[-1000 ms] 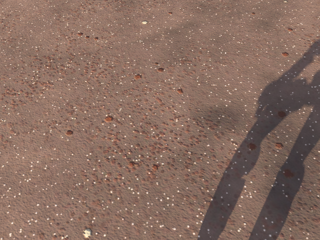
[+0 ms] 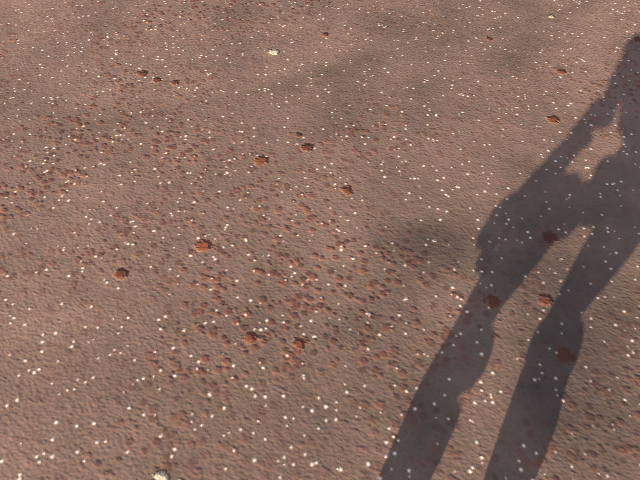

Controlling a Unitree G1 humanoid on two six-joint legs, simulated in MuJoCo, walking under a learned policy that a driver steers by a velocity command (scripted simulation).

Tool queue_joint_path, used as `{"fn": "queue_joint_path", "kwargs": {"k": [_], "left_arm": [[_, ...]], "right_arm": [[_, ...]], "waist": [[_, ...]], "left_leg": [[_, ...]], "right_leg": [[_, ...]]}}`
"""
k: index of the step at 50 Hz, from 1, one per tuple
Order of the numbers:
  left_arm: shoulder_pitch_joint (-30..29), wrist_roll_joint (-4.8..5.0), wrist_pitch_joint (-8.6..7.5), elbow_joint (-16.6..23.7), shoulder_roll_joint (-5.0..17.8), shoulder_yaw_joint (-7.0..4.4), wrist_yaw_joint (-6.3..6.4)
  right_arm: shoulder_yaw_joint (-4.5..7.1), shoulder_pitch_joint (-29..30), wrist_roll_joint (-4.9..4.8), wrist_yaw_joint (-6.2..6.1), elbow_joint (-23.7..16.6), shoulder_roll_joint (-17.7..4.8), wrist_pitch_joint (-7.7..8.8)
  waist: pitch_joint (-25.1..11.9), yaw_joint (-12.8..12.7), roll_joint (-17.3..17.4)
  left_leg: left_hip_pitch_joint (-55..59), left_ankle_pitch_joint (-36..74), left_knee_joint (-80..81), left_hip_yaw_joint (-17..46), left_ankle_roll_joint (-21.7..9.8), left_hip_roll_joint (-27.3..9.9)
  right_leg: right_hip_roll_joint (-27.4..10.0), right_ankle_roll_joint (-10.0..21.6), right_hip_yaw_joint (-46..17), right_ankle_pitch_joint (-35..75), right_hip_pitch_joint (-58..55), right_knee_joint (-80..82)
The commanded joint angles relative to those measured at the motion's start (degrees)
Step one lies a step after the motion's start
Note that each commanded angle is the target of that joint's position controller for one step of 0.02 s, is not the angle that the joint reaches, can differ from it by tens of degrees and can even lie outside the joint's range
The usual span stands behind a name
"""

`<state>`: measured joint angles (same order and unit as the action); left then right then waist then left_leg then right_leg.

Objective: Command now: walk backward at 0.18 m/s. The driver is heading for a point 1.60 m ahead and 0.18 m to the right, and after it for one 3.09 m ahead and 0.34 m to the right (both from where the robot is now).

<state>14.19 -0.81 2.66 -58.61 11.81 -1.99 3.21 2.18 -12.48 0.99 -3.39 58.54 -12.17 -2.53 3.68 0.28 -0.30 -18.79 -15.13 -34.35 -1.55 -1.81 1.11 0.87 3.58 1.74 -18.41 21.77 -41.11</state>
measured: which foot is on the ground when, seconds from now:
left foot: down 0.00-0.14, up 0.16-0.54, down 0.56-1.00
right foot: up 0.00-0.12, down 0.14-1.00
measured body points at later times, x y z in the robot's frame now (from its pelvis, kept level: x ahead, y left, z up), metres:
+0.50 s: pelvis -0.10 -0.05 +0.02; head -0.10 -0.07 +0.47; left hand -0.03 +0.20 -0.12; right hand -0.09 -0.31 -0.14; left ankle -0.18 +0.06 -0.71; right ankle -0.04 -0.12 -0.73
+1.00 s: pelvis -0.12 -0.04 +0.02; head -0.12 -0.04 +0.47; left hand -0.15 +0.18 -0.15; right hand -0.15 -0.25 -0.15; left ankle -0.18 +0.06 -0.73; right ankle -0.04 -0.12 -0.73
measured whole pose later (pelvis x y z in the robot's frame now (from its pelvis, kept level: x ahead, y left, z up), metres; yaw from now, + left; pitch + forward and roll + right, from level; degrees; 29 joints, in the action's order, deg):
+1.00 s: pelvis -0.12 -0.04 +0.02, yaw +1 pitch -1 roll +0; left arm 18.4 -0.4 0.6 -65.2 8.5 -0.3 1.4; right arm -0.5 -21.2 0.7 -2.3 64.2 -7.5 0.8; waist 0.5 -1.3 0.1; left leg -4.1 -17.3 -22.4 1.1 -2.3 2.8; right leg 3.3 3.2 0.4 -4.1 15.6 -20.6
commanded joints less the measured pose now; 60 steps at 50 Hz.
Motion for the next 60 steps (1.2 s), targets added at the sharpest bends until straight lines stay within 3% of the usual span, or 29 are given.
{"fn": "queue_joint_path", "kwargs": {"k": [1,2,4,6,7,8,9,10,11,12,14,16,19,23,26,27,28,29,30,31,33,37,40,51,53,55,57,58,60], "left_arm": [[5.0,-0.47,1.39,2.4,2.9,-1.25,-0.15],[5.1,-0.20,1.57,2.9,2.5,-1.24,-0.16],[7.7,-0.01,0.94,2.7,2.4,-1.09,0.04],[10.7,-0.02,-0.31,1.4,2.3,-1.21,0.12],[8.1,-0.53,-1.03,2.6,5.3,-1.80,-0.12],[4.7,-0.25,-1.12,6.1,13.0,-3.01,-0.40],[7.5,-1.50,-1.01,5.7,11.8,-2.50,-0.36],[2.7,-1.78,-0.91,6.4,9.5,-1.87,-0.18],[-4.2,-1.30,-0.86,8.3,9.2,-1.82,-0.11],[-7.5,-0.97,-1.04,9.6,8.9,-1.83,-0.20],[-6.3,-0.02,-1.66,9.9,6.2,-1.18,-0.12],[-2.6,0.52,-2.34,8.0,5.0,-0.69,0.13],[1.2,0.15,-2.22,5.5,5.6,-0.39,0.20],[2.6,-0.42,-1.06,4.0,8.3,-1.20,-0.40],[2.4,0.32,-0.54,2.9,8.5,-1.75,-0.76],[3.0,0.51,-0.66,2.6,7.8,-1.80,-1.06],[3.2,1.02,-1.01,2.8,6.2,-1.50,-1.52],[0.0,1.95,-1.29,3.0,3.7,-1.16,-1.81],[-1.3,1.20,-1.56,2.6,3.2,-0.77,-2.07],[-1.1,0.36,-1.77,1.8,2.8,-0.52,-2.30],[0.7,-0.24,-2.21,0.3,3.9,-0.40,-2.61],[3.6,0.26,-2.46,-2.6,3.4,0.31,-2.37],[4.0,0.31,-2.35,-3.5,3.1,0.64,-1.96],[6.9,0.38,-2.46,-6.1,1.1,1.16,-1.65],[6.6,0.36,-2.34,-5.9,1.2,1.08,-1.66],[4.3,0.16,-2.33,-4.6,1.7,0.68,-1.97],[0.0,-0.78,-3.00,-2.1,-0.3,0.99,-2.84],[-1.0,-1.30,-3.50,-1.2,0.3,0.78,-3.17],[-2.0,-1.56,-4.67,0.2,1.5,0.17,-3.70]], "right_arm": [[2.39,0.7,0.79,-0.62,-4.4,-9.9,-0.11],[2.61,2.5,1.07,-0.91,-4.8,-10.4,0.04],[2.62,5.8,1.21,-1.01,-5.1,-9.6,-0.32],[2.81,5.5,-0.14,-0.48,-4.5,-9.0,-1.48],[2.74,-0.2,-0.38,0.13,-3.5,-7.6,-2.02],[2.12,-2.5,-0.40,0.09,-5.0,-3.8,-2.25],[2.37,2.3,0.17,0.07,-5.6,-5.0,-2.80],[2.85,3.0,-0.63,0.69,-5.2,-5.9,-2.80],[3.30,1.5,-0.61,1.27,-4.1,-7.1,-2.46],[3.53,-0.2,-0.09,1.53,-3.1,-7.7,-2.05],[3.53,-1.9,0.88,1.69,-1.4,-7.2,-1.54],[2.92,-0.8,0.39,1.56,-1.6,-5.7,-1.26],[2.07,-0.2,-0.33,1.18,-1.6,-4.9,-1.45],[1.48,-3.4,-1.18,0.67,0.1,-4.3,-0.96],[0.69,-11.4,-0.91,0.59,4.1,-2.4,0.01],[0.64,-12.2,-0.29,0.48,4.5,-3.4,0.59],[0.46,-13.2,0.60,0.44,4.0,-4.7,1.19],[-0.14,-10.1,-0.10,0.79,3.6,-4.3,1.65],[-1.01,-5.1,-0.01,0.97,2.6,-2.4,2.56],[-1.26,-2.5,0.10,0.95,2.0,-2.4,3.36],[-1.27,-4.4,0.05,0.81,2.7,-3.3,3.89],[-1.55,-10.7,-0.41,0.92,4.5,-1.3,3.23],[-1.63,-13.6,-0.27,1.03,5.3,-0.6,2.86],[-2.29,-14.0,-0.31,0.85,5.5,1.0,3.74],[-1.94,-15.4,-0.06,0.89,5.7,0.2,3.65],[-1.18,-16.8,-0.05,1.00,5.1,-1.7,3.36],[-0.14,-17.9,-0.14,0.81,5.3,-4.0,3.67],[0.22,-17.7,-0.03,0.76,5.2,-4.2,3.99],[0.65,-18.7,0.44,0.98,5.5,-4.2,4.96]], "waist": [[-4.5,-0.1,9.2],[-3.9,-1.4,7.4],[-4.4,-3.3,7.8],[-5.8,-3.0,6.0],[-3.9,0.2,-3.4],[-3.2,1.6,-18.2],[-3.9,-2.8,-15.8],[-1.1,0.3,-7.9],[0.7,3.5,-4.2],[-0.3,4.6,-5.0],[-2.4,3.0,-4.7],[-2.9,1.2,-4.6],[-3.0,-1.2,-7.6],[-1.7,-2.2,-8.3],[-1.1,0.2,-4.6],[-1.3,-0.6,-3.3],[-3.6,-0.8,1.0],[0.4,-1.2,6.7],[2.9,-2.5,8.3],[2.9,-3.3,8.3],[2.2,-3.5,6.6],[3.1,-1.6,0.8],[3.1,-0.4,-1.0],[2.0,-1.4,0.3],[1.6,-0.9,1.2],[4.2,0.6,4.5],[9.2,1.9,9.6],[10.3,1.8,8.4],[10.3,1.4,5.9]], "left_leg": [[-7.1,33.9,14.3,19.2,-17.4,-22.6],[-6.6,33.4,13.9,18.4,-16.2,-21.9],[-0.3,29.4,11.6,14.8,-10.6,-17.2],[2.3,21.1,5.9,10.4,-6.5,-11.8],[-2.8,4.4,-0.3,6.3,-3.4,-6.4],[-12.8,-19.2,-10.9,-0.8,0.3,4.0],[-7.1,-22.2,-24.4,8.2,-0.4,5.3],[-5.2,-17.0,-29.9,12.1,-1.6,6.0],[-5.7,-11.2,-32.0,11.8,-1.8,6.0],[-6.4,-7.9,-32.9,10.7,-1.5,5.8],[-7.0,-5.9,-33.1,9.6,0.4,5.7],[-7.7,-5.9,-26.6,9.0,2.3,4.1],[-3.4,-10.2,-12.8,5.3,3.7,1.6],[4.4,-13.0,2.5,2.5,0.8,1.8],[14.2,2.1,19.7,1.5,-2.1,1.1],[17.0,1.9,20.9,5.1,-3.1,-1.9],[19.6,-3.5,21.1,11.9,-4.6,-8.1],[6.6,-12.3,23.7,16.3,-7.0,-11.7],[-0.8,-15.9,27.0,17.4,-6.0,-12.5],[-3.0,-14.9,27.3,15.8,-4.2,-11.4],[-2.8,-12.2,25.8,13.0,-2.5,-8.7],[2.8,-8.2,20.4,9.2,-2.7,-5.1],[5.4,-6.5,18.3,8.2,-3.1,-4.2],[3.3,-4.6,18.8,8.8,-2.8,-4.9],[3.4,-14.3,19.8,9.7,-3.6,-4.5],[4.6,-27.4,22.6,14.8,-6.6,-6.9],[7.7,-30.8,29.8,23.9,-10.7,-15.8],[9.3,-27.8,30.9,25.1,-11.9,-17.9],[14.8,-19.2,29.3,23.0,-12.5,-17.8]], "right_leg": [[1.5,1.1,-1.9,-15.9,-4.1,-20.9],[-0.2,1.0,-4.7,-16.0,-3.5,-20.4],[-2.6,0.3,-5.1,-10.3,-3.3,-6.2],[0.2,-0.8,-1.0,2.3,-9.6,14.3],[-4.4,-0.4,-9.9,4.4,-11.7,24.4],[-21.6,4.8,-27.8,22.2,-11.1,27.3],[-23.1,9.0,-30.1,22.8,-1.1,29.2],[-18.5,9.1,-24.4,12.9,3.0,29.2],[-14.1,7.1,-19.3,5.8,4.0,29.1],[-11.8,5.6,-16.6,4.2,1.0,28.9],[-10.6,5.9,-14.3,4.9,-5.4,28.5],[-11.4,6.6,-14.9,4.3,-11.5,28.5],[-12.2,6.9,-17.1,-1.1,-15.8,29.9],[-12.5,7.3,-18.5,-2.5,-13.7,30.4],[-10.3,3.6,-16.7,-4.8,-8.6,30.4],[-8.8,1.2,-15.8,-4.9,-5.7,29.6],[-7.1,-0.6,-13.4,-4.7,-2.6,25.5],[-1.6,-1.8,-7.8,2.6,-7.2,23.5],[-1.9,-1.7,-6.8,7.7,-12.0,20.0],[-2.3,-1.3,-6.8,10.1,-15.2,19.0],[-3.3,-0.8,-7.7,11.4,-17.6,21.0],[-5.1,-0.2,-11.4,4.2,-12.1,25.3],[-5.7,-0.5,-12.6,0.6,-8.9,27.4],[-5.0,-0.3,-11.1,5.5,-12.0,24.1],[-3.4,0.1,-9.9,-1.7,-10.2,22.2],[-0.1,0.9,-6.3,-10.0,-2.1,15.3],[1.4,0.1,0.3,-2.9,7.6,3.1],[-0.7,0.0,0.3,-1.9,11.4,-1.2],[-2.9,-0.1,-0.3,-2.8,16.6,-4.4]]}}
Keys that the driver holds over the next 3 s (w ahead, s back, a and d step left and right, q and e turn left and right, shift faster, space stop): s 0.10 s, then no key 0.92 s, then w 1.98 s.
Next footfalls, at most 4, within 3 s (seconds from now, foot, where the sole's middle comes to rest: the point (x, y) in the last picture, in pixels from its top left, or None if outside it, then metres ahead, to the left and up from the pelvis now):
0.14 right None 0.00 -0.12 -0.76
0.56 left None -0.14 0.06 -0.76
1.36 right None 0.06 -0.16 -0.76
1.84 left None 0.40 0.01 -0.76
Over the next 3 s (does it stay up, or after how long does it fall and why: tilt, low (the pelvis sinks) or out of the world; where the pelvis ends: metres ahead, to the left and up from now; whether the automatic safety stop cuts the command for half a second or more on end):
stays up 0.88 -0.05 0.00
